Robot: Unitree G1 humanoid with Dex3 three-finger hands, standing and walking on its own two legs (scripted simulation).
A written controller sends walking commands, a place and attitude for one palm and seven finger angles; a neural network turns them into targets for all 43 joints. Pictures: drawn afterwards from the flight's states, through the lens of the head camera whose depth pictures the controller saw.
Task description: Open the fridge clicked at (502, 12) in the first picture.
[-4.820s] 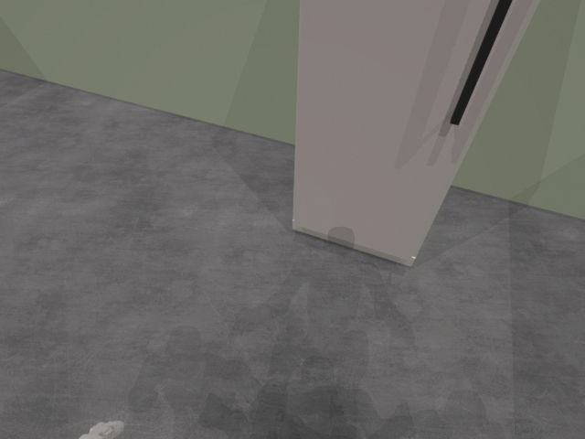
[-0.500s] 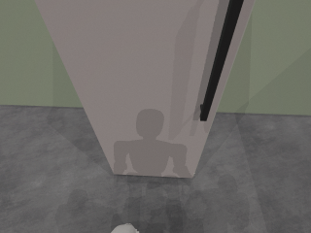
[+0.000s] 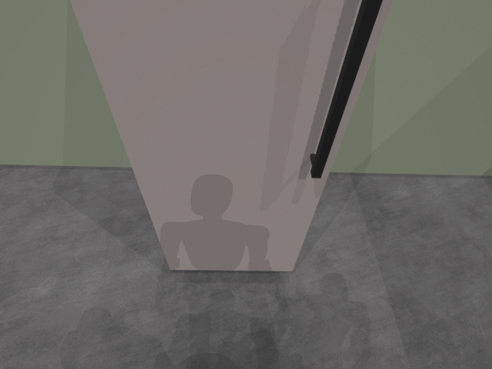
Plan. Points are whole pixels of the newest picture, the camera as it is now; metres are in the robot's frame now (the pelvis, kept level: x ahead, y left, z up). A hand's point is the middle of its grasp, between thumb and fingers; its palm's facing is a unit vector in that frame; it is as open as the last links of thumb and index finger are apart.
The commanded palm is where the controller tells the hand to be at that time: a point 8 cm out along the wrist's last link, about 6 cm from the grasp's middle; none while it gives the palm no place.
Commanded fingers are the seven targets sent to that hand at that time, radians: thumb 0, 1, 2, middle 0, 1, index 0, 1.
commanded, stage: come to a stop and stand still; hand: right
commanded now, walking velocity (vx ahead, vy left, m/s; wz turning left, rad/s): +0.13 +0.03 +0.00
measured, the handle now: (344, 70) +0.55 -0.15 +0.22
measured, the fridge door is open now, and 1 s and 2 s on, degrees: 0 0 0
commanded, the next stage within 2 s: look again from close up in 0.94 s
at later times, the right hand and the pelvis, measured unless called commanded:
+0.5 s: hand out of the picture +0.04 -0.21 -0.18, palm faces -0.04 +0.98 -0.17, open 7.3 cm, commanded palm none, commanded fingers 0.00 -0.90 -0.90 0.20 0.30 0.20 0.30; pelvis +0.00 -0.03 +0.00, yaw +1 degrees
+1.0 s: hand out of the picture +0.04 -0.18 -0.17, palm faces +0.03 +0.98 -0.21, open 7.2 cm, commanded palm none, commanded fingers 0.00 -0.90 -0.90 0.20 0.30 0.20 0.30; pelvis +0.02 +0.00 +0.00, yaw +0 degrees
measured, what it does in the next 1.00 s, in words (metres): steps on the spot: right foot, then left foot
